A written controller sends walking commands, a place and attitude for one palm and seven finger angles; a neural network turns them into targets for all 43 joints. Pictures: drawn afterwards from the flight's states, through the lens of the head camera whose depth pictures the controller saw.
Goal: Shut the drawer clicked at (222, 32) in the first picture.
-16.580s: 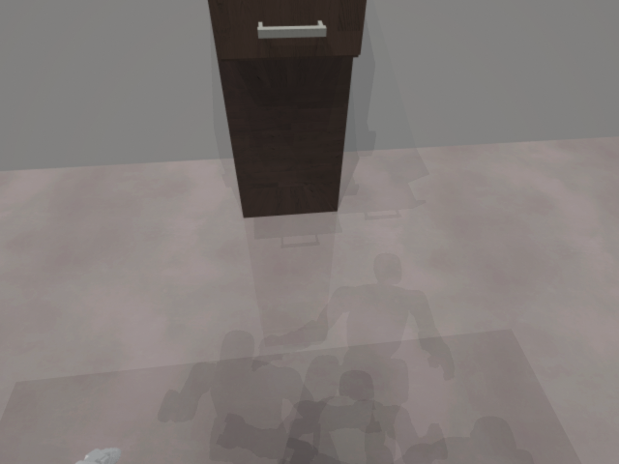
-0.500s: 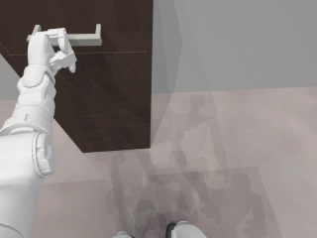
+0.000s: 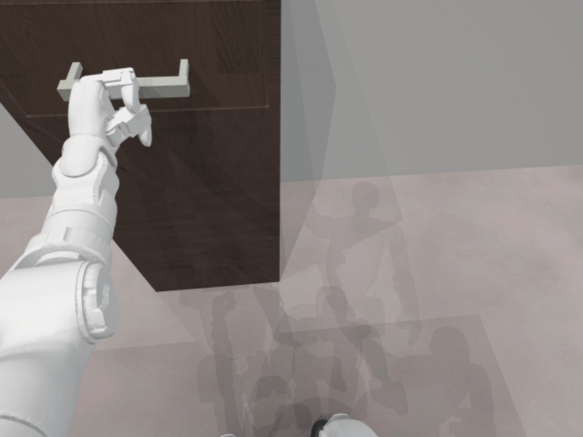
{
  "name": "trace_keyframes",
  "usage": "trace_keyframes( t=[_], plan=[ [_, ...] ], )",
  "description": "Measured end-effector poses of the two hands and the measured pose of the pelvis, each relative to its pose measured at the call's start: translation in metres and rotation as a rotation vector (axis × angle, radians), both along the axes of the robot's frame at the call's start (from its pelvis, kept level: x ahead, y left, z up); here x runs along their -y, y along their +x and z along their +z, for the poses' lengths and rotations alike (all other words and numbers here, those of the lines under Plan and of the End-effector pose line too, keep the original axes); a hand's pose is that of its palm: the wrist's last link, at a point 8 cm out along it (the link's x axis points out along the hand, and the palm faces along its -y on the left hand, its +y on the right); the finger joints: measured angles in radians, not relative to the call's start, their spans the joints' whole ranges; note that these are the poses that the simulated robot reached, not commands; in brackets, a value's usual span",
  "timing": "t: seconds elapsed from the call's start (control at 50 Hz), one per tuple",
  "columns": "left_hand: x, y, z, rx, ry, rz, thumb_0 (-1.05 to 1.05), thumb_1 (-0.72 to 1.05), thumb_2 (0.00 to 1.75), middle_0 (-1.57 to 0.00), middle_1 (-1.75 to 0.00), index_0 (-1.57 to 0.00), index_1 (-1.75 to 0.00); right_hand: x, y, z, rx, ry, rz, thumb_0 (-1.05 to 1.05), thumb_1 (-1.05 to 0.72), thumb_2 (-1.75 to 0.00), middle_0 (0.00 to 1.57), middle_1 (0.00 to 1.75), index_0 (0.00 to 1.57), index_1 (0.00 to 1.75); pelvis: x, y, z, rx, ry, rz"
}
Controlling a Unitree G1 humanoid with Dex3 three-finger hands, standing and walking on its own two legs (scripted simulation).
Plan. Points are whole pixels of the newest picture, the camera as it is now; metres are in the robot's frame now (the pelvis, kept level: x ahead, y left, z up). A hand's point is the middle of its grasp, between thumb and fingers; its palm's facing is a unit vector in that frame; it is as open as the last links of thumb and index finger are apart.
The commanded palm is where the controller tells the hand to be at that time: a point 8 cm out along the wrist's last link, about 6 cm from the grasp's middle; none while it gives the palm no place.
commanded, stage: pull the fist back off the drawer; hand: left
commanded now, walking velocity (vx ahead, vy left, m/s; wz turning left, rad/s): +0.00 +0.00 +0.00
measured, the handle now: (128, 78) +0.59 +0.19 +0.14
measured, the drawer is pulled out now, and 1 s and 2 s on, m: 0.00 0.00 0.00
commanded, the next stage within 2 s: draw the hand back to the body in 0.20 s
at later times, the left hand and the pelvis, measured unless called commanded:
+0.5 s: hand (132, 135) +0.46 +0.16 +0.15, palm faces +0.02 -1.00 -0.02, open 3.3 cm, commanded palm +0.41 +0.22 +0.15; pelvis +0.04 -0.01 +0.01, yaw -2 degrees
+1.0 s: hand (61, 238) +0.32 +0.20 +0.17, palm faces +0.24 -0.95 -0.22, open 3.2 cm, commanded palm +0.27 +0.25 +0.17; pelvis +0.02 -0.01 +0.03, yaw +0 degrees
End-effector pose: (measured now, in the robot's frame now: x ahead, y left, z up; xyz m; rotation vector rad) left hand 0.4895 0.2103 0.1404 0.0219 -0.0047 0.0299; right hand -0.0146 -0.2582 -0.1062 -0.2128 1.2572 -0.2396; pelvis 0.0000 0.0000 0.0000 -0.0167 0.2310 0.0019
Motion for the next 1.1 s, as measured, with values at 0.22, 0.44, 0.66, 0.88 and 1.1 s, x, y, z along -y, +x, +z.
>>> trace_keyframes(
  t=[0.22,0.44,0.66,0.88,1.1],
  plan=[
    [0.015,-0.008,-0.007,0.011,-0.021,-0.026,0.00,0.92,0.94,-1.40,-1.60,-1.40,-1.60,-0.003,0.051,0.000,0.096,0.028,-0.009,0.00,-0.90,-0.90,0.21,0.30,0.20,0.30,0.000,0.021,0.005,0.032,0.005,-0.025],
    [0.001,-0.028,0.004,0.057,-0.006,-0.003,0.01,0.90,0.91,-1.40,-1.60,-1.40,-1.60,0.001,0.105,0.009,0.216,0.040,0.005,0.00,-0.90,-0.90,0.21,0.30,0.20,0.30,0.005,0.036,0.011,0.064,0.006,-0.036],
    [-0.024,-0.106,0.008,0.029,0.002,0.019,0.01,0.90,0.90,-1.40,-1.60,-1.40,-1.60,-0.004,0.172,0.029,0.399,0.044,0.099,0.01,-0.90,-0.90,0.21,0.30,0.20,0.30,0.008,0.036,0.017,0.157,0.006,-0.004],
    [-0.030,-0.166,0.031,0.080,0.115,0.075,0.01,0.90,0.90,-1.40,-1.60,-1.40,-1.60,-0.027,0.221,0.059,0.618,0.061,0.194,0.01,-0.90,-0.90,0.20,0.30,0.20,0.30,0.007,0.024,0.021,0.239,0.014,0.005],
    [-0.045,-0.234,0.036,0.134,0.262,0.262,0.01,0.89,0.90,-1.40,-1.60,-1.40,-1.60,-0.039,0.205,0.049,0.533,0.077,0.224,0.01,-0.90,-0.90,0.21,0.30,0.20,0.30,0.005,0.018,0.027,0.296,0.013,0.006]
  ],
)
